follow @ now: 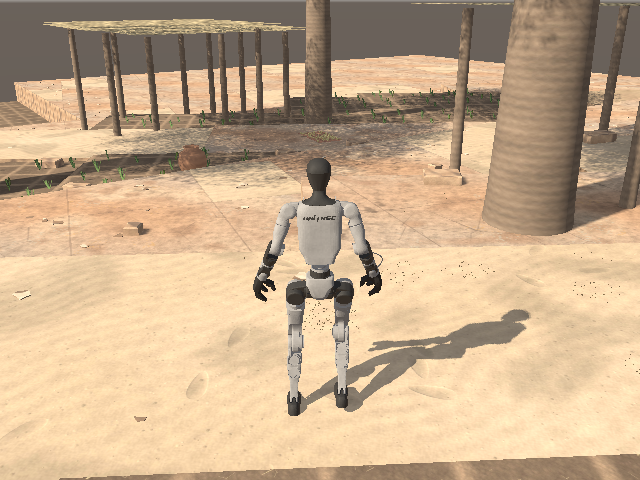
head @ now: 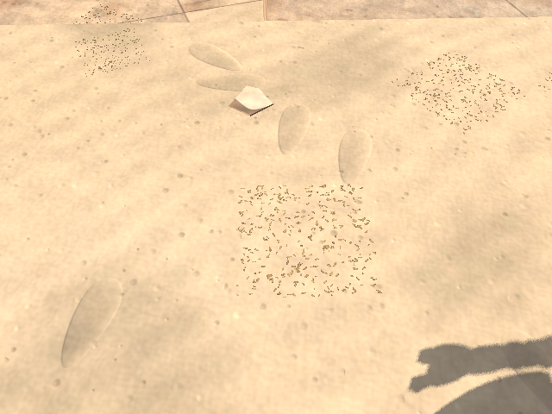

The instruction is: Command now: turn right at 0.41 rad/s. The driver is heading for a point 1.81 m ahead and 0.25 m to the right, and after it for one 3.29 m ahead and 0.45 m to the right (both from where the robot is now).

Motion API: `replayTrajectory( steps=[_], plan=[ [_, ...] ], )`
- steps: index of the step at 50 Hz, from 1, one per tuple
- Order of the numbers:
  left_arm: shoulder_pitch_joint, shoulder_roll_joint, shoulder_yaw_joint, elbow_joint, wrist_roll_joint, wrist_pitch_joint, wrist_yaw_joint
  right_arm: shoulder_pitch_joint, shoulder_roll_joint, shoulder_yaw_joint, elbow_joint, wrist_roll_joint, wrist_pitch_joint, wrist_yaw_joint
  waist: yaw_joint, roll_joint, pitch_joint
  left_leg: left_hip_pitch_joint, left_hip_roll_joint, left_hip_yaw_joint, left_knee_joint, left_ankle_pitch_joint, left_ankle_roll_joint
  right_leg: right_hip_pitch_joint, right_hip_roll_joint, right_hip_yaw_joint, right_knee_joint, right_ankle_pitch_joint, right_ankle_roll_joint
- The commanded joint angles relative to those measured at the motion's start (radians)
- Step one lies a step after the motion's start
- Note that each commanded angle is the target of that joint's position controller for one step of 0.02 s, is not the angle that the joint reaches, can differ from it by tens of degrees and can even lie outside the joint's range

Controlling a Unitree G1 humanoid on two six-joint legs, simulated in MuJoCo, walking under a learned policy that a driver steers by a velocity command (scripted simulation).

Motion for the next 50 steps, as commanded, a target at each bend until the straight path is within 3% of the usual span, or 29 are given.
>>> replayTrajectory(
  steps=[1, 4, 6, 7, 8, 9, 10, 11, 12, 15, 18, 23, 27, 30, 32, 33, 34, 35, 36, 37, 38, 39, 41, 45, 48, 50],
  plan=[
    [-0.032, 0.049, 0.009, -0.088, 0.002, 0.006, -0.010, -0.060, -0.187, -0.050, -0.054, 0.008, -0.011, -0.005, -0.014, 0.175, -0.074, 0.081, 0.261, -0.135, -0.102, 0.549, 0.208, -0.047, -0.050, -0.013, -0.039, 0.050, 0.020],
    [-0.022, 0.073, 0.016, -0.111, -0.001, 0.012, -0.033, -0.059, -0.207, -0.056, -0.044, 0.018, -0.002, -0.002, -0.015, 0.184, -0.108, 0.084, 0.262, -0.089, -0.050, 0.532, 0.187, 0.054, -0.031, -0.067, -0.206, 0.150, 0.002],
    [0.052, 0.086, 0.029, -0.094, 0.004, 0.017, -0.038, -0.061, -0.198, -0.054, -0.035, 0.034, -0.002, 0.002, 0.024, 0.143, -0.124, 0.016, 0.230, -0.034, 0.060, 0.409, 0.126, 0.200, 0.013, -0.102, -0.399, 0.321, -0.043],
    [0.074, 0.132, 0.046, -0.097, 0.008, 0.016, -0.026, 0.008, -0.162, -0.046, -0.012, 0.021, -0.006, 0.010, 0.016, -0.001, -0.128, -0.092, 0.165, 0.047, 0.226, 0.209, 0.047, 0.316, -0.025, 0.012, -0.491, 0.535, -0.088],
    [0.112, 0.266, 0.072, -0.118, 0.004, 0.009, -0.005, -0.007, -0.083, -0.018, -0.060, -0.044, -0.006, 0.017, -0.003, -0.322, -0.143, -0.392, 0.015, 0.093, 0.543, -0.397, -0.064, 0.462, -0.306, 0.434, -0.524, 0.845, -0.249],
    [0.170, 0.258, 0.063, -0.124, 0.042, -0.022, -0.024, -0.090, -0.120, -0.029, -0.092, -0.011, -0.016, 0.015, 0.071, -0.203, -0.223, -0.458, -0.043, -0.078, 0.700, -0.455, -0.048, 0.413, -0.395, 0.625, -0.613, 0.529, -0.416],
    [0.140, 0.224, 0.054, -0.122, 0.037, -0.050, -0.031, -0.115, -0.159, -0.041, -0.098, 0.021, -0.024, 0.018, 0.054, -0.121, -0.148, -0.522, -0.005, -0.113, 0.724, -0.361, -0.019, 0.393, -0.359, 0.592, -0.671, 0.199, -0.393],
    [0.107, 0.181, 0.045, -0.118, 0.015, -0.066, -0.025, -0.127, -0.179, -0.050, -0.097, 0.029, -0.033, 0.021, 0.039, -0.098, -0.074, -0.557, 0.028, -0.119, 0.675, -0.253, 0.008, 0.362, -0.310, 0.552, -0.707, -0.060, -0.332],
    [0.076, 0.150, 0.032, -0.125, 0.005, -0.070, -0.014, -0.132, -0.190, -0.057, -0.081, 0.025, -0.040, 0.018, 0.033, -0.085, -0.027, -0.565, 0.045, -0.115, 0.631, -0.170, 0.011, 0.344, -0.281, 0.524, -0.728, -0.131, -0.290],
    [0.086, 0.136, 0.020, -0.135, 0.020, -0.077, 0.012, -0.124, -0.165, -0.057, -0.070, 0.009, -0.075, 0.030, 0.023, -0.099, -0.027, -0.504, 0.031, -0.111, 0.503, 0.024, -0.008, 0.346, -0.215, 0.441, -0.764, 0.006, -0.259],
    [0.121, 0.141, 0.023, -0.132, 0.018, -0.089, 0.021, -0.132, -0.137, -0.051, -0.064, 0.005, -0.097, 0.038, 0.029, -0.075, -0.039, -0.486, 0.009, -0.106, 0.357, 0.122, -0.035, 0.364, -0.189, 0.383, -0.756, 0.144, -0.259],
    [0.156, 0.160, 0.031, -0.126, 0.010, -0.084, 0.022, -0.192, -0.114, -0.035, -0.085, 0.016, -0.116, 0.052, 0.057, -0.105, -0.012, -0.406, -0.017, -0.107, 0.149, 0.189, -0.074, 0.281, -0.167, 0.375, -0.731, 0.168, -0.257],
    [0.185, 0.159, 0.031, -0.121, 0.004, -0.077, 0.019, -0.234, -0.122, -0.026, -0.107, 0.027, -0.139, 0.066, 0.074, -0.100, -0.004, -0.327, -0.035, -0.108, 0.050, 0.181, -0.061, 0.253, -0.167, 0.424, -0.686, 0.169, -0.255],
    [0.180, 0.136, 0.025, -0.119, 0.009, -0.075, 0.013, -0.171, -0.152, -0.031, -0.094, 0.030, -0.156, 0.072, 0.041, -0.136, -0.024, -0.211, -0.035, -0.091, 0.009, 0.167, -0.027, 0.261, -0.180, 0.453, -0.634, 0.257, -0.240],
    [0.185, 0.090, 0.009, -0.116, 0.012, -0.073, 0.012, -0.045, -0.172, -0.044, -0.057, 0.018, -0.164, 0.066, -0.024, -0.137, -0.076, -0.019, -0.032, -0.066, -0.054, 0.181, 0.020, 0.233, -0.134, 0.419, -0.523, 0.378, -0.204],
    [0.176, 0.044, -0.009, -0.126, 0.023, -0.076, 0.010, 0.080, -0.209, -0.055, -0.040, 0.008, -0.166, 0.058, -0.085, -0.078, -0.173, 0.167, 0.069, -0.168, -0.048, 0.131, 0.076, 0.163, -0.081, 0.350, -0.317, 0.397, -0.167],
    [0.230, -0.010, -0.027, -0.160, 0.009, -0.087, 0.011, 0.208, -0.316, -0.080, -0.011, -0.009, -0.158, 0.057, -0.083, 0.187, -0.286, 0.443, 0.265, -0.543, -0.120, -0.073, 0.218, -0.111, 0.065, 0.200, 0.016, 0.202, -0.086],
    [0.244, 0.043, -0.019, -0.167, -0.010, -0.096, 0.018, 0.235, -0.271, -0.074, 0.012, 0.006, -0.153, 0.073, -0.082, 0.282, -0.252, 0.455, 0.358, -0.800, -0.228, -0.299, 0.274, -0.299, 0.067, 0.189, 0.202, -0.056, -0.069],
    [0.188, 0.115, 0.000, -0.158, -0.020, -0.101, 0.017, 0.189, -0.189, -0.049, 0.005, 0.019, -0.153, 0.077, -0.080, 0.183, -0.111, 0.353, 0.331, -0.721, -0.239, -0.345, 0.254, -0.374, 0.020, 0.213, 0.272, 0.004, -0.081],
    [0.141, 0.112, -0.001, -0.161, -0.010, -0.104, 0.014, 0.151, -0.156, -0.036, -0.004, 0.016, -0.147, 0.077, -0.066, 0.140, -0.049, 0.282, 0.283, -0.600, -0.241, -0.258, 0.236, -0.380, -0.019, 0.173, 0.283, 0.076, -0.086],
    [0.098, 0.101, -0.003, -0.172, 0.009, -0.112, 0.008, 0.127, -0.134, -0.027, -0.007, 0.011, -0.140, 0.076, -0.056, 0.110, -0.014, 0.223, 0.244, -0.523, -0.259, -0.149, 0.235, -0.383, -0.054, 0.130, 0.247, 0.137, -0.084],
    [0.074, 0.094, -0.001, -0.179, 0.021, -0.120, 0.002, 0.116, -0.121, -0.018, -0.012, 0.005, -0.136, 0.074, -0.044, 0.107, -0.009, 0.177, 0.215, -0.470, -0.272, -0.053, 0.231, -0.355, -0.083, 0.114, 0.200, 0.186, -0.081],
    [0.059, 0.061, -0.009, -0.188, 0.030, -0.130, -0.008, 0.120, -0.122, -0.014, -0.015, 0.010, -0.130, 0.070, -0.034, 0.130, -0.022, 0.127, 0.174, -0.407, -0.293, 0.088, 0.239, -0.307, -0.093, 0.080, 0.117, 0.223, -0.059],
    [-0.073, 0.004, -0.036, -0.244, 0.039, -0.144, -0.019, 0.161, -0.179, -0.029, -0.003, 0.030, -0.119, 0.049, -0.059, 0.111, -0.012, 0.048, 0.131, -0.296, -0.304, 0.261, 0.236, -0.224, -0.061, 0.030, -0.182, 0.359, -0.005],
    [-0.150, 0.012, -0.036, -0.263, 0.025, -0.153, -0.032, 0.219, -0.196, -0.034, 0.009, 0.032, -0.104, 0.040, -0.082, 0.116, -0.026, -0.005, 0.123, -0.275, -0.283, 0.302, 0.208, -0.082, -0.012, 0.016, -0.326, 0.527, 0.013],
    [-0.163, 0.037, -0.026, -0.272, 0.018, -0.155, -0.034, 0.244, -0.190, -0.033, 0.013, 0.039, -0.096, 0.035, -0.069, 0.123, -0.029, 0.013, 0.145, -0.310, -0.255, 0.274, 0.184, -0.029, -0.009, 0.047, -0.380, 0.552, 0.002]
  ],
)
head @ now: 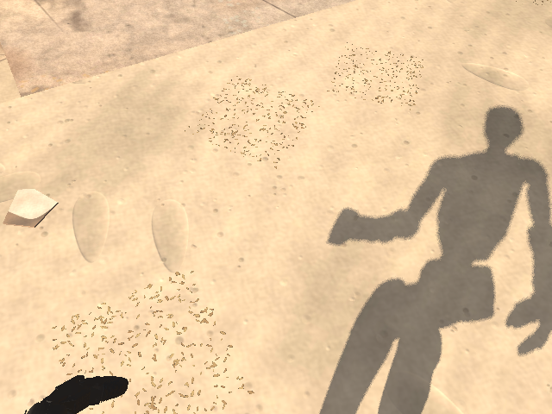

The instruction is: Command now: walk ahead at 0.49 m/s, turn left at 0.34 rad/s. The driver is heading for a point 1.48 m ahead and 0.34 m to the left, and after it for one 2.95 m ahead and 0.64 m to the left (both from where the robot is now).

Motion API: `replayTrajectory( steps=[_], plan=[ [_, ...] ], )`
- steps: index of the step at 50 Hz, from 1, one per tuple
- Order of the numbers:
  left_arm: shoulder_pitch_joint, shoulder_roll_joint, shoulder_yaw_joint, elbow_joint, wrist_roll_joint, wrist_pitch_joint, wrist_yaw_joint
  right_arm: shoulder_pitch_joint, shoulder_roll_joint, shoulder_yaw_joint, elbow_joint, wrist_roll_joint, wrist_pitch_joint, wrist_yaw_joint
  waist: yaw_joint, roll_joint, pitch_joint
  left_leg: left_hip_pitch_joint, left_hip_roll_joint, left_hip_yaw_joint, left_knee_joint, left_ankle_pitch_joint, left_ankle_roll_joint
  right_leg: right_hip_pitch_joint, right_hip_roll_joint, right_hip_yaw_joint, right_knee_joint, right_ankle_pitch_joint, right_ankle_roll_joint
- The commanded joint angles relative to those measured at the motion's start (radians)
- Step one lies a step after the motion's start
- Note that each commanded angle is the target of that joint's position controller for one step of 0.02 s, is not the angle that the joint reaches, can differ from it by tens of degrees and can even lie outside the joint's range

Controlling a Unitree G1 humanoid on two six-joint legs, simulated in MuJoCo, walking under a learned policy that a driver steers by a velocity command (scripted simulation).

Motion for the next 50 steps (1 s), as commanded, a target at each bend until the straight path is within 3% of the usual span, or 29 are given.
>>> replayTrajectory(
  steps=[1, 3, 4, 5, 6, 7, 8, 9, 10, 12, 14, 17, 21, 25, 27, 28, 29, 30, 31, 32, 33, 34, 35, 36, 37, 40, 45, 47, 50],
  plan=[
    [-0.052, 0.095, 0.030, -0.084, -0.011, -0.021, -0.003, -0.035, -0.199, -0.047, -0.073, 0.009, -0.005, -0.014, 0.068, 0.149, -0.005, -0.120, 0.234, -0.197, -0.042, 0.253, 0.134, 0.183, 0.039, -0.012, -0.074, 0.063, -0.008],
    [0.022, 0.130, 0.049, -0.067, -0.011, -0.021, 0.006, -0.046, -0.199, -0.048, -0.078, 0.006, 0.003, -0.015, 0.125, 0.151, -0.035, -0.118, 0.226, -0.195, 0.050, 0.330, 0.104, 0.312, 0.040, -0.022, -0.116, 0.017, -0.043],
    [0.120, 0.162, 0.068, -0.044, -0.006, -0.020, 0.015, -0.047, -0.177, -0.040, -0.084, -0.002, 0.004, -0.013, 0.179, 0.138, -0.097, -0.148, 0.175, -0.164, 0.186, 0.394, 0.076, 0.461, 0.026, -0.026, -0.134, -0.003, -0.070],
    [0.274, 0.217, 0.086, -0.031, 0.009, -0.017, 0.026, -0.059, -0.118, -0.018, -0.114, -0.022, 0.004, -0.010, 0.249, 0.062, -0.240, -0.275, 0.112, -0.123, 0.454, 0.249, 0.043, 0.703, -0.125, 0.110, -0.108, -0.075, -0.131],
    [0.355, 0.298, 0.103, -0.008, 0.021, 0.000, 0.024, 0.079, -0.005, 0.013, -0.142, -0.006, -0.005, -0.012, 0.195, -0.243, -0.399, -0.572, -0.021, -0.012, 0.794, -0.259, -0.012, 0.986, -0.374, 0.526, -0.186, -0.252, -0.268],
    [0.343, 0.215, 0.086, -0.003, 0.011, 0.005, 0.016, 0.084, -0.095, -0.004, -0.130, 0.020, -0.007, -0.014, 0.197, -0.237, -0.355, -0.695, 0.033, -0.047, 0.953, -0.319, -0.017, 0.923, -0.388, 0.683, -0.284, -0.435, -0.287],
    [0.285, 0.148, 0.068, -0.006, 0.004, 0.005, 0.017, -0.006, -0.160, -0.025, -0.136, 0.030, -0.002, -0.014, 0.200, -0.136, -0.203, -0.742, 0.078, -0.040, 0.995, -0.227, -0.013, 0.802, -0.345, 0.528, -0.299, -0.433, -0.250],
    [0.231, 0.120, 0.059, -0.005, 0.006, 0.005, 0.016, -0.058, -0.160, -0.027, -0.142, 0.020, 0.003, -0.016, 0.183, -0.076, -0.126, -0.719, 0.115, -0.014, 0.980, -0.149, -0.018, 0.688, -0.299, 0.386, -0.311, -0.306, -0.229],
    [0.193, 0.090, 0.052, 0.002, 0.011, 0.005, 0.014, -0.089, -0.149, -0.029, -0.148, 0.007, 0.007, -0.013, 0.163, -0.061, -0.076, -0.694, 0.138, -0.009, 0.941, -0.102, -0.022, 0.600, -0.257, 0.289, -0.335, -0.201, -0.220],
    [0.153, 0.079, 0.053, 0.015, 0.020, -0.004, 0.016, -0.096, -0.112, -0.028, -0.158, 0.007, 0.024, -0.004, 0.126, -0.088, -0.039, -0.627, 0.172, 0.001, 0.900, -0.047, -0.026, 0.494, -0.219, 0.160, -0.391, -0.093, -0.216],
    [0.149, 0.090, 0.062, 0.032, 0.012, -0.017, 0.016, -0.125, -0.081, -0.021, -0.179, 0.003, 0.038, 0.001, 0.116, -0.060, -0.018, -0.637, 0.182, 0.009, 0.858, -0.015, -0.035, 0.461, -0.227, 0.086, -0.429, -0.011, -0.235],
    [0.152, 0.122, 0.075, 0.055, 0.008, -0.022, 0.020, -0.188, -0.068, -0.014, -0.217, -0.007, 0.039, 0.012, 0.118, -0.024, 0.003, -0.670, 0.186, 0.011, 0.718, 0.106, -0.046, 0.473, -0.229, -0.013, -0.459, 0.071, -0.246],
    [0.175, 0.159, 0.084, 0.076, 0.001, -0.011, 0.026, -0.312, -0.058, -0.003, -0.257, -0.005, 0.025, 0.040, 0.161, 0.002, 0.029, -0.613, 0.160, 0.078, 0.491, 0.285, -0.027, 0.493, -0.205, -0.149, -0.461, 0.120, -0.214],
    [0.234, 0.196, 0.097, 0.108, -0.019, 0.013, 0.028, -0.413, -0.076, -0.007, -0.316, -0.003, 0.028, 0.060, 0.180, 0.005, 0.051, -0.621, 0.135, 0.123, 0.383, 0.233, 0.017, 0.613, -0.238, -0.204, -0.410, 0.202, -0.181],
    [0.239, 0.225, 0.105, 0.111, -0.025, 0.029, 0.032, -0.398, -0.104, -0.021, -0.332, -0.006, 0.033, 0.064, 0.150, -0.022, 0.012, -0.547, 0.081, 0.173, 0.365, 0.136, 0.055, 0.662, -0.242, -0.239, -0.298, 0.480, -0.160],
    [0.238, 0.239, 0.108, 0.109, -0.028, 0.037, 0.036, -0.339, -0.131, -0.036, -0.326, -0.008, 0.038, 0.062, 0.110, -0.037, -0.037, -0.455, 0.041, 0.202, 0.364, 0.088, 0.078, 0.669, -0.235, -0.258, -0.184, 0.641, -0.148],
    [0.228, 0.238, 0.106, 0.104, -0.032, 0.046, 0.040, -0.207, -0.171, -0.062, -0.296, -0.005, 0.042, 0.056, 0.030, -0.029, -0.111, -0.270, -0.005, 0.221, 0.319, 0.110, 0.111, 0.620, -0.209, -0.288, 0.001, 0.707, -0.124],
    [0.242, 0.208, 0.092, 0.094, -0.020, 0.044, 0.045, -0.032, -0.236, -0.097, -0.252, -0.001, 0.053, 0.038, -0.051, 0.015, -0.200, 0.022, 0.005, 0.148, 0.297, 0.140, 0.151, 0.434, -0.174, -0.296, 0.262, 0.552, -0.085],
    [0.332, 0.062, 0.046, 0.039, 0.027, 0.028, 0.036, -0.025, -0.356, -0.117, -0.250, 0.007, 0.055, 0.021, 0.049, 0.295, -0.267, 0.365, 0.275, -0.362, 0.256, 0.058, 0.306, -0.020, -0.010, -0.273, 0.637, -0.360, -0.017],
    [0.277, 0.103, 0.040, 0.016, 0.006, -0.008, 0.024, -0.011, -0.318, -0.099, -0.296, 0.000, 0.036, 0.029, 0.010, 0.241, -0.454, 0.459, 0.397, -0.768, 0.074, -0.131, 0.417, -0.164, 0.081, -0.016, 0.817, -0.572, -0.010],
    [0.167, 0.178, 0.060, -0.012, -0.036, -0.027, 0.015, -0.035, -0.246, -0.078, -0.282, -0.009, 0.019, 0.035, -0.020, 0.150, -0.324, 0.386, 0.368, -0.637, 0.031, -0.111, 0.352, -0.255, 0.024, 0.031, 0.814, -0.475, -0.028],
    [0.140, 0.164, 0.052, -0.024, -0.038, -0.039, 0.016, -0.075, -0.220, -0.071, -0.276, -0.008, 0.010, 0.035, 0.014, 0.107, -0.211, 0.248, 0.325, -0.507, 0.029, -0.042, 0.318, -0.246, -0.016, 0.019, 0.731, -0.388, -0.043],
    [0.140, 0.156, 0.052, -0.013, -0.013, -0.042, 0.024, -0.143, -0.191, -0.061, -0.282, -0.010, 0.007, 0.033, 0.061, 0.049, -0.144, 0.106, 0.284, -0.409, 0.029, 0.079, 0.287, -0.188, -0.051, 0.017, 0.641, -0.334, -0.039],
    [0.155, 0.167, 0.059, -0.006, 0.005, -0.035, 0.027, -0.189, -0.166, -0.051, -0.295, -0.021, 0.005, 0.029, 0.097, 0.066, -0.120, 0.005, 0.254, -0.341, 0.016, 0.199, 0.276, -0.112, -0.072, 0.024, 0.582, -0.297, -0.034],
    [0.170, 0.167, 0.061, -0.002, 0.011, -0.023, 0.025, -0.211, -0.163, -0.049, -0.303, -0.029, 0.005, 0.026, 0.119, 0.081, -0.110, -0.059, 0.240, -0.317, -0.004, 0.258, 0.278, -0.062, -0.075, 0.023, 0.556, -0.278, -0.024],
    [0.156, 0.121, 0.049, -0.003, 0.022, 0.001, 0.027, -0.196, -0.182, -0.054, -0.278, -0.020, -0.001, 0.011, 0.128, 0.066, -0.080, -0.176, 0.210, -0.227, -0.032, 0.375, 0.285, -0.024, -0.062, -0.009, 0.432, -0.217, 0.021],
    [0.011, 0.058, 0.018, -0.014, 0.006, 0.000, 0.007, -0.139, -0.172, -0.042, -0.219, -0.019, -0.003, -0.004, 0.050, 0.107, -0.035, -0.210, 0.153, -0.061, -0.054, 0.275, 0.201, 0.048, -0.042, -0.053, 0.087, 0.172, 0.029],
    [-0.042, 0.068, 0.018, -0.029, -0.008, -0.004, -0.002, -0.100, -0.188, -0.042, -0.192, -0.019, -0.007, 0.001, 0.021, 0.110, -0.012, -0.171, 0.188, -0.073, -0.065, 0.211, 0.197, 0.045, -0.035, -0.054, 0.028, 0.214, 0.008],
    [-0.094, 0.089, 0.022, -0.056, -0.015, -0.007, -0.016, -0.063, -0.198, -0.045, -0.153, -0.020, -0.004, 0.005, 0.005, 0.104, 0.024, -0.023, 0.254, -0.085, -0.040, 0.247, 0.192, -0.051, -0.030, -0.046, -0.025, 0.125, -0.040]
  ],
)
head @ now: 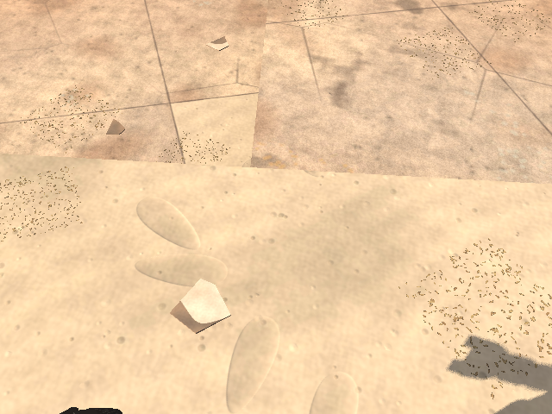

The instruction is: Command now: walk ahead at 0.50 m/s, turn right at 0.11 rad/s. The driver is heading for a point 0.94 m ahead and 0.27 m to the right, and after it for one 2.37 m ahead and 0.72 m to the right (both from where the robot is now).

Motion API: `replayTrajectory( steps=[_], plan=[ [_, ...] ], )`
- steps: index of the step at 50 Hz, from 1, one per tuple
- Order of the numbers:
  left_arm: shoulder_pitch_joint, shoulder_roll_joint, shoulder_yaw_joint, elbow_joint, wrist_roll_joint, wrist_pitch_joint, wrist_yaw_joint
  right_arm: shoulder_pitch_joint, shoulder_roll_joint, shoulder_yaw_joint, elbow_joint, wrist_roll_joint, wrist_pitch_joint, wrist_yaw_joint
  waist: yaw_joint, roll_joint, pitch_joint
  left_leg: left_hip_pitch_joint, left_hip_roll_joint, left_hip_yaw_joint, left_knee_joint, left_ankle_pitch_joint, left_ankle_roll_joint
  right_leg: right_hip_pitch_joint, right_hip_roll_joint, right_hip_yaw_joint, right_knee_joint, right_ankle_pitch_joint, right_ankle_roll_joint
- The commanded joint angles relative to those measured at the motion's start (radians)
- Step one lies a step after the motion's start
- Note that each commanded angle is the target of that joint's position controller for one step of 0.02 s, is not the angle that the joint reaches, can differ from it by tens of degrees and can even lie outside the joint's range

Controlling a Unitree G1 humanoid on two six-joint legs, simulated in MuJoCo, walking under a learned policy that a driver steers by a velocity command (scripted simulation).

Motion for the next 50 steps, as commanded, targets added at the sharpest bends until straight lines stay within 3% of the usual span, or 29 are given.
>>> replayTrajectory(
  steps=[1, 3, 4, 5, 6, 7, 8, 9, 10, 11, 12, 13, 16, 18, 22, 26, 29, 30, 31, 32, 33, 34, 35, 37, 39, 41, 43, 47, 50],
  plan=[
    [-0.137, 0.092, 0.021, -0.110, -0.008, -0.020, -0.016, 0.064, -0.175, -0.050, -0.004, 0.001, -0.005, -0.003, -0.033, 0.114, 0.036, 0.046, 0.329, -0.118, -0.071, 0.293, 0.135, -0.038, 0.010, -0.009, -0.040, -0.064, -0.049],
    [-0.113, 0.097, 0.023, -0.115, -0.009, -0.018, -0.026, 0.059, -0.183, -0.054, 0.009, 0.003, 0.004, -0.009, -0.012, 0.122, 0.026, 0.113, 0.348, -0.096, -0.026, 0.420, 0.113, -0.026, 0.027, -0.016, -0.053, -0.159, -0.082],
    [-0.068, 0.110, 0.030, -0.107, -0.009, -0.016, -0.027, 0.040, -0.189, -0.056, 0.007, 0.002, 0.008, -0.012, 0.016, 0.131, -0.004, 0.124, 0.339, -0.069, 0.027, 0.579, 0.097, 0.044, 0.055, -0.037, -0.059, -0.198, -0.100],
    [0.024, 0.132, 0.046, -0.085, -0.005, -0.015, -0.024, 0.018, -0.191, -0.055, 0.002, -0.001, 0.014, -0.016, 0.070, 0.125, -0.070, 0.115, 0.309, -0.024, 0.143, 0.766, 0.075, 0.184, 0.095, -0.075, -0.079, -0.187, -0.125],
    [0.157, 0.173, 0.069, -0.052, -0.002, -0.012, -0.018, 0.013, -0.174, -0.047, -0.009, -0.006, 0.019, -0.023, 0.134, 0.101, -0.167, 0.045, 0.263, 0.030, 0.326, 0.835, 0.042, 0.395, 0.102, -0.062, -0.079, -0.133, -0.157],
    [0.281, 0.263, 0.092, -0.046, 0.004, -0.008, -0.011, 0.067, -0.126, -0.026, -0.048, -0.023, 0.009, -0.029, 0.147, -0.037, -0.299, -0.246, 0.179, 0.082, 0.656, 0.555, -0.021, 0.737, -0.096, 0.257, -0.065, -0.113, -0.270],
    [0.332, 0.269, 0.095, -0.026, -0.010, -0.006, -0.018, 0.130, -0.058, -0.004, -0.049, -0.030, -0.013, -0.019, 0.123, -0.229, -0.373, -0.567, 0.015, 0.037, 0.916, -0.245, -0.078, 0.966, -0.244, 0.691, -0.203, -0.303, -0.393],
    [0.337, 0.184, 0.072, -0.030, -0.021, -0.002, -0.016, 0.045, -0.135, -0.015, -0.059, -0.003, -0.034, -0.004, 0.167, -0.131, -0.326, -0.688, 0.066, -0.065, 0.991, -0.261, -0.067, 0.972, -0.236, 0.710, -0.264, -0.459, -0.358],
    [0.276, 0.168, 0.068, -0.042, -0.013, 0.003, -0.010, -0.048, -0.155, -0.020, -0.087, 0.020, -0.049, 0.005, 0.167, -0.066, -0.191, -0.735, 0.107, -0.049, 0.972, -0.175, -0.059, 0.851, -0.209, 0.587, -0.287, -0.423, -0.327],
    [0.233, 0.165, 0.067, -0.054, -0.003, 0.007, -0.005, -0.100, -0.147, -0.017, -0.100, 0.007, -0.060, 0.003, 0.150, 0.016, -0.120, -0.724, 0.139, -0.032, 0.913, -0.113, -0.056, 0.733, -0.174, 0.504, -0.300, -0.328, -0.312],
    [0.201, 0.150, 0.061, -0.064, 0.003, 0.010, -0.002, -0.112, -0.145, -0.022, -0.104, -0.013, -0.063, 0.001, 0.120, 0.044, -0.078, -0.682, 0.164, -0.029, 0.840, -0.068, -0.064, 0.638, -0.143, 0.443, -0.317, -0.214, -0.305],
    [0.181, 0.140, 0.056, -0.074, 0.010, 0.011, 0.002, -0.097, -0.138, -0.024, -0.106, -0.021, -0.059, 0.000, 0.090, 0.019, -0.077, -0.628, 0.175, -0.030, 0.798, -0.042, -0.074, 0.580, -0.117, 0.408, -0.335, -0.135, -0.305],
    [0.173, 0.146, 0.059, -0.071, 0.000, 0.012, 0.016, -0.075, -0.107, -0.018, -0.100, -0.027, -0.039, -0.005, 0.063, -0.013, -0.064, -0.589, 0.176, -0.002, 0.689, -0.020, -0.121, 0.479, -0.084, 0.328, -0.364, -0.017, -0.319],
    [0.193, 0.170, 0.068, -0.058, -0.004, 0.015, 0.029, -0.140, -0.087, -0.010, -0.118, -0.028, -0.033, -0.010, 0.080, -0.010, -0.037, -0.591, 0.163, 0.012, 0.566, 0.084, -0.147, 0.429, -0.057, 0.283, -0.376, 0.004, -0.306],
    [0.251, 0.179, 0.073, -0.027, -0.013, 0.031, 0.047, -0.286, -0.056, 0.002, -0.142, -0.018, -0.045, -0.001, 0.133, -0.028, -0.031, -0.475, 0.106, 0.020, 0.300, 0.334, -0.157, 0.370, 0.000, 0.241, -0.349, -0.050, -0.242],
    [0.300, 0.170, 0.074, -0.002, -0.021, 0.048, 0.053, -0.354, -0.084, -0.011, -0.158, -0.002, -0.059, 0.012, 0.145, -0.041, -0.032, -0.431, 0.082, -0.017, 0.182, 0.327, -0.133, 0.460, -0.035, 0.342, -0.279, -0.122, -0.220],
    [0.273, 0.166, 0.079, -0.005, -0.017, 0.058, 0.055, -0.278, -0.122, -0.033, -0.140, 0.002, -0.070, 0.010, 0.091, -0.079, -0.046, -0.324, 0.086, -0.015, 0.131, 0.227, -0.083, 0.509, -0.053, 0.402, -0.186, -0.065, -0.193],
    [0.257, 0.142, 0.071, -0.014, -0.014, 0.058, 0.052, -0.188, -0.145, -0.047, -0.120, -0.005, -0.074, 0.003, 0.041, -0.070, -0.102, -0.174, 0.106, -0.010, 0.094, 0.241, -0.049, 0.484, -0.010, 0.375, -0.089, -0.013, -0.166],
    [0.247, 0.090, 0.051, -0.034, 0.000, 0.055, 0.046, -0.047, -0.189, -0.062, -0.108, -0.021, -0.075, -0.006, -0.025, -0.004, -0.240, 0.079, 0.244, -0.126, 0.132, 0.200, 0.015, 0.380, 0.042, 0.312, 0.148, -0.098, -0.135],
    [0.385, 0.012, 0.027, -0.052, -0.016, 0.046, 0.045, 0.052, -0.259, -0.081, -0.082, -0.034, -0.060, -0.007, 0.014, 0.272, -0.384, 0.434, 0.478, -0.530, 0.101, 0.071, 0.178, 0.039, 0.194, 0.167, 0.473, -0.573, -0.064],
    [0.410, 0.095, 0.036, -0.044, -0.032, 0.042, 0.047, 0.065, -0.195, -0.072, -0.072, -0.003, -0.051, 0.002, 0.010, 0.311, -0.363, 0.418, 0.534, -0.719, 0.034, -0.165, 0.197, -0.112, 0.122, 0.154, 0.632, -0.680, -0.051],
    [0.312, 0.166, 0.057, -0.043, -0.033, 0.047, 0.047, 0.017, -0.125, -0.054, -0.081, 0.000, -0.046, -0.001, -0.015, 0.195, -0.213, 0.287, 0.483, -0.580, 0.005, -0.208, 0.150, -0.153, 0.078, 0.154, 0.685, -0.590, -0.041],
    [0.245, 0.169, 0.062, -0.056, -0.023, 0.052, 0.047, -0.034, -0.104, -0.046, -0.084, -0.008, -0.039, -0.002, -0.005, 0.130, -0.120, 0.161, 0.436, -0.440, -0.015, -0.107, 0.117, -0.138, 0.047, 0.116, 0.679, -0.514, -0.032],
    [0.195, 0.139, 0.066, -0.075, -0.011, 0.055, 0.039, -0.083, -0.068, -0.032, -0.069, -0.021, -0.038, -0.002, 0.033, 0.137, -0.026, -0.005, 0.367, -0.267, -0.072, 0.071, 0.097, -0.091, -0.003, 0.100, 0.613, -0.432, -0.024],
    [0.203, 0.091, 0.059, -0.079, -0.021, 0.066, 0.033, -0.091, -0.062, -0.034, -0.054, -0.015, -0.047, -0.002, 0.051, 0.168, -0.016, -0.062, 0.343, -0.166, -0.116, 0.141, 0.103, -0.058, -0.022, 0.072, 0.575, -0.403, -0.020],
    [0.168, 0.068, 0.053, -0.098, -0.016, 0.072, 0.029, -0.085, -0.086, -0.044, -0.035, -0.009, -0.055, -0.001, 0.052, 0.147, -0.004, -0.074, 0.354, -0.100, -0.147, 0.214, 0.122, -0.082, -0.036, 0.064, 0.518, -0.360, -0.010],
    [0.130, 0.058, 0.048, -0.112, -0.012, 0.071, 0.025, -0.081, -0.111, -0.053, -0.018, -0.012, -0.055, -0.003, 0.048, 0.125, -0.002, -0.053, 0.360, -0.037, -0.158, 0.295, 0.129, -0.108, -0.044, 0.062, 0.436, -0.284, -0.002],
    [0.027, 0.042, 0.038, -0.133, -0.011, 0.055, 0.001, -0.078, -0.149, -0.059, 0.007, -0.008, -0.042, -0.010, 0.015, 0.099, 0.015, -0.038, 0.327, 0.112, -0.161, 0.364, 0.094, -0.051, -0.031, 0.007, 0.208, -0.081, -0.015],
    [-0.059, 0.032, 0.032, -0.167, -0.013, 0.051, -0.014, -0.018, -0.165, -0.063, 0.042, 0.009, -0.029, -0.009, -0.015, 0.094, 0.035, 0.017, 0.348, 0.155, -0.148, 0.382, 0.081, -0.024, -0.012, -0.031, 0.100, -0.074, -0.040]
  ],
)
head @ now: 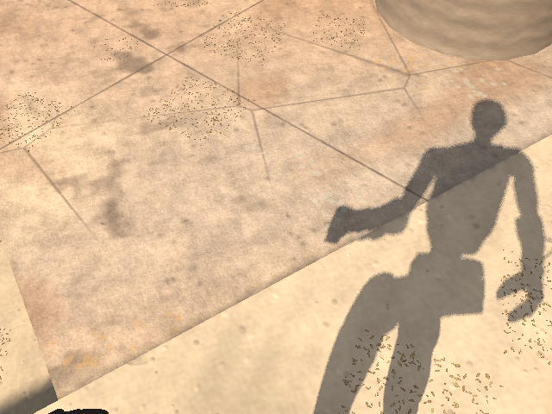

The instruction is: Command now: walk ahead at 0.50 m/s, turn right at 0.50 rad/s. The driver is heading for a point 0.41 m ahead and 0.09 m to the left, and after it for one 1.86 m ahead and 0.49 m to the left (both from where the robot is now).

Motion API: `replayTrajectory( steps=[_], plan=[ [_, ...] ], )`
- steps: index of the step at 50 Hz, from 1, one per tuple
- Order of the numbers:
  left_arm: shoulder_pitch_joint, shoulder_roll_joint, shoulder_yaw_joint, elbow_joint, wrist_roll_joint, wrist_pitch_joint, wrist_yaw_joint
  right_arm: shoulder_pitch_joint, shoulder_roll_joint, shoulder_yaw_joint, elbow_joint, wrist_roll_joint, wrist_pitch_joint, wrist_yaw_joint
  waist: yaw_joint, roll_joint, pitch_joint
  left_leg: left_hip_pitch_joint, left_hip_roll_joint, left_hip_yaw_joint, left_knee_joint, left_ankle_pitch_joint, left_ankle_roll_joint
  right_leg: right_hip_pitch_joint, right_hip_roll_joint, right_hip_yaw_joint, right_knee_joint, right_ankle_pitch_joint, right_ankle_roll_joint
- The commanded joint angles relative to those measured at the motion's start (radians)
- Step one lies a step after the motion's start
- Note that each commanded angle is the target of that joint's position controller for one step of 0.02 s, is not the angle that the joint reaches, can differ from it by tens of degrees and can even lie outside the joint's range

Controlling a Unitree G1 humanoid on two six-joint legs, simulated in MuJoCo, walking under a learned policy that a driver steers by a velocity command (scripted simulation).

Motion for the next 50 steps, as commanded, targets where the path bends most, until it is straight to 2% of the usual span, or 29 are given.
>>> replayTrajectory(
  steps=[1, 4, 6, 7, 8, 9, 10, 11, 12, 14, 16, 19, 22, 26, 28, 30, 32, 33, 34, 35, 36, 37, 38, 39, 40, 42, 47, 49, 50],
  plan=[
    [-0.111, 0.023, -0.002, -0.106, -0.001, -0.017, -0.017, -0.017, -0.175, -0.039, -0.043, 0.018, -0.004, -0.001, 0.007, 0.091, 0.033, -0.019, 0.281, -0.082, -0.070, 0.408, 0.146, 0.041, 0.019, -0.037, -0.095, 0.005, -0.031],
    [-0.090, 0.054, 0.014, -0.119, 0.009, -0.018, -0.019, 0.004, -0.209, -0.046, -0.016, 0.035, 0.013, 0.001, 0.058, 0.115, -0.003, 0.048, 0.308, -0.067, 0.051, 0.749, 0.134, 0.162, 0.088, -0.084, -0.158, -0.146, -0.089],
    [0.162, 0.137, 0.061, -0.053, 0.012, -0.014, -0.003, -0.002, -0.197, -0.031, -0.002, 0.037, 0.024, -0.003, 0.213, 0.104, -0.144, -0.065, 0.256, -0.014, 0.365, 0.872, 0.089, 0.561, 0.139, -0.104, -0.252, -0.068, -0.143],
    [0.331, 0.226, 0.084, -0.022, 0.019, -0.006, 0.018, 0.011, -0.130, 0.000, -0.025, 0.004, 0.016, -0.002, 0.266, -0.023, -0.289, -0.326, 0.197, -0.010, 0.694, 0.465, 0.050, 0.901, -0.070, 0.146, -0.203, 0.021, -0.206],
    [0.318, 0.275, 0.078, -0.024, 0.024, -0.014, 0.018, 0.132, -0.028, 0.036, -0.035, 0.007, -0.001, 0.014, 0.174, -0.212, -0.457, -0.632, 0.016, -0.147, 1.010, -0.335, 0.007, 1.120, -0.322, 0.628, -0.320, -0.147, -0.372],
    [0.318, 0.178, 0.057, -0.031, 0.025, -0.023, 0.012, 0.015, -0.154, 0.002, -0.025, 0.043, -0.013, 0.019, 0.246, -0.054, -0.419, -0.700, 0.041, -0.289, 1.087, -0.327, 0.015, 1.041, -0.305, 0.615, -0.394, -0.213, -0.329],
    [0.267, 0.154, 0.044, -0.014, 0.025, -0.032, 0.010, -0.074, -0.169, -0.008, -0.067, 0.064, -0.016, 0.021, 0.227, -0.060, -0.244, -0.761, 0.078, -0.266, 1.071, -0.244, 0.021, 0.904, -0.266, 0.435, -0.418, -0.152, -0.284],
    [0.207, 0.125, 0.036, -0.003, 0.022, -0.039, 0.010, -0.095, -0.146, -0.003, -0.068, 0.049, -0.015, 0.013, 0.183, -0.017, -0.165, -0.738, 0.123, -0.252, 1.004, -0.157, 0.017, 0.778, -0.219, 0.326, -0.442, -0.086, -0.253],
    [0.155, 0.090, 0.027, -0.002, 0.024, -0.046, 0.008, -0.088, -0.140, -0.007, -0.060, 0.031, -0.007, 0.009, 0.148, -0.030, -0.110, -0.700, 0.146, -0.249, 0.953, -0.095, 0.006, 0.679, -0.181, 0.239, -0.476, -0.034, -0.236],
    [0.110, 0.062, 0.025, 0.005, 0.035, -0.067, 0.007, -0.014, -0.104, -0.006, -0.029, 0.032, 0.023, 0.008, 0.097, -0.046, -0.096, -0.597, 0.166, -0.258, 0.931, -0.008, -0.011, 0.570, -0.157, 0.149, -0.553, -0.014, -0.230],
    [0.097, 0.065, 0.029, 0.029, 0.037, -0.086, 0.010, -0.016, -0.073, -0.004, -0.028, 0.032, 0.045, 0.001, 0.079, -0.023, -0.054, -0.615, 0.166, -0.267, 0.897, 0.039, -0.028, 0.523, -0.158, 0.069, -0.602, 0.043, -0.232],
    [0.115, 0.074, 0.035, 0.066, 0.046, -0.093, 0.024, -0.079, -0.057, -0.002, -0.051, 0.026, 0.050, 0.000, 0.090, -0.012, -0.009, -0.695, 0.157, -0.289, 0.766, 0.185, -0.040, 0.547, -0.140, -0.038, -0.626, 0.091, -0.211],
    [0.120, 0.093, 0.040, 0.087, 0.041, -0.091, 0.033, -0.153, -0.036, 0.007, -0.072, 0.020, 0.040, 0.020, 0.114, -0.006, 0.015, -0.673, 0.143, -0.242, 0.575, 0.340, -0.029, 0.566, -0.119, -0.136, -0.639, 0.100, -0.182],
    [0.189, 0.124, 0.054, 0.134, 0.023, -0.073, 0.041, -0.285, -0.024, 0.017, -0.134, 0.020, 0.040, 0.044, 0.167, 0.022, 0.067, -0.722, 0.131, -0.184, 0.430, 0.339, 0.008, 0.678, -0.165, -0.185, -0.621, 0.125, -0.171],
    [0.206, 0.138, 0.061, 0.152, 0.011, -0.057, 0.045, -0.318, -0.030, 0.014, -0.167, 0.019, 0.037, 0.060, 0.168, 0.016, 0.069, -0.738, 0.115, -0.155, 0.385, 0.278, 0.033, 0.753, -0.187, -0.202, -0.576, 0.200, -0.158],
    [0.192, 0.158, 0.067, 0.157, 0.006, -0.041, 0.051, -0.298, -0.048, 0.004, -0.185, 0.020, 0.038, 0.070, 0.138, -0.013, 0.035, -0.683, 0.076, -0.110, 0.370, 0.190, 0.067, 0.801, -0.195, -0.227, -0.486, 0.430, -0.137],
    [0.171, 0.180, 0.072, 0.153, 0.001, -0.025, 0.061, -0.159, -0.104, -0.028, -0.167, 0.024, 0.047, 0.064, 0.050, -0.049, -0.069, -0.465, -0.009, -0.049, 0.386, 0.102, 0.113, 0.786, -0.173, -0.255, -0.260, 0.729, -0.105],
    [0.156, 0.178, 0.067, 0.148, -0.001, -0.021, 0.066, 0.003, -0.162, -0.061, -0.129, 0.025, 0.049, 0.050, -0.041, -0.022, -0.157, -0.220, -0.048, -0.063, 0.328, 0.153, 0.151, 0.689, -0.129, -0.277, -0.041, 0.684, -0.069],
    [0.190, 0.127, 0.045, 0.130, 0.027, -0.029, 0.069, 0.124, -0.256, -0.091, -0.109, 0.027, 0.063, 0.026, -0.069, 0.134, -0.259, 0.067, 0.115, -0.331, 0.311, 0.158, 0.216, 0.447, -0.073, -0.280, 0.282, 0.279, -0.021],
    [0.253, 0.014, 0.010, 0.079, 0.038, -0.059, 0.052, 0.051, -0.308, -0.093, -0.144, 0.036, 0.055, 0.027, 0.047, 0.338, -0.373, 0.352, 0.325, -0.922, 0.142, -0.072, 0.425, 0.040, 0.163, -0.121, 0.632, -0.547, 0.037],
    [0.152, 0.106, 0.024, 0.074, 0.003, -0.097, 0.032, 0.064, -0.215, -0.063, -0.165, 0.025, 0.044, 0.035, -0.026, 0.197, -0.422, 0.377, 0.351, -0.989, 0.042, -0.152, 0.394, -0.068, 0.116, 0.077, 0.678, -0.543, 0.003],
    [0.065, 0.131, 0.029, 0.047, -0.028, -0.114, 0.024, 0.047, -0.168, -0.050, -0.158, 0.016, 0.033, 0.037, -0.030, 0.147, -0.283, 0.272, 0.321, -0.841, 0.037, -0.088, 0.343, -0.112, 0.075, 0.071, 0.639, -0.467, -0.024],
    [0.048, 0.113, 0.025, 0.043, -0.015, -0.121, 0.031, -0.007, -0.157, -0.046, -0.157, 0.016, 0.024, 0.038, 0.021, 0.046, -0.168, 0.109, 0.275, -0.716, 0.039, 0.054, 0.310, -0.086, 0.032, 0.061, 0.542, -0.388, -0.029],
    [0.056, 0.122, 0.032, 0.055, 0.015, -0.118, 0.039, -0.060, -0.125, -0.037, -0.165, 0.014, 0.020, 0.035, 0.057, 0.040, -0.132, 0.001, 0.238, -0.624, 0.042, 0.196, 0.290, -0.025, 0.000, 0.062, 0.455, -0.334, -0.022],
    [0.082, 0.124, 0.036, 0.060, 0.025, -0.107, 0.038, -0.090, -0.112, -0.031, -0.182, 0.004, 0.020, 0.030, 0.088, 0.071, -0.118, -0.076, 0.210, -0.576, 0.027, 0.281, 0.287, 0.040, -0.015, 0.066, 0.421, -0.303, -0.014],
    [0.099, 0.120, 0.041, 0.063, 0.031, -0.084, 0.042, -0.116, -0.114, -0.030, -0.191, 0.005, 0.020, 0.018, 0.113, 0.079, -0.096, -0.169, 0.181, -0.516, -0.001, 0.375, 0.289, 0.092, -0.020, 0.055, 0.317, -0.275, 0.015],
    [-0.058, 0.035, 0.010, 0.016, 0.043, -0.070, 0.038, -0.061, -0.159, -0.046, -0.161, 0.011, 0.033, -0.012, 0.066, 0.113, -0.071, -0.286, 0.091, -0.388, 0.020, 0.444, 0.238, 0.160, 0.045, 0.003, -0.024, -0.002, 0.062],
    [-0.034, 0.068, 0.020, 0.042, 0.035, -0.085, 0.021, -0.048, -0.158, -0.046, -0.167, 0.002, 0.037, -0.020, 0.062, 0.124, -0.130, -0.249, 0.116, -0.418, 0.072, 0.446, 0.232, 0.182, 0.048, 0.022, 0.006, 0.143, 0.051],
    [-0.051, 0.079, 0.022, 0.039, 0.027, -0.088, 0.014, -0.041, -0.149, -0.044, -0.170, 0.009, 0.041, -0.020, 0.054, 0.125, -0.120, -0.234, 0.122, -0.443, 0.090, 0.406, 0.232, 0.158, 0.045, 0.034, -0.008, 0.129, 0.043]
  ],
)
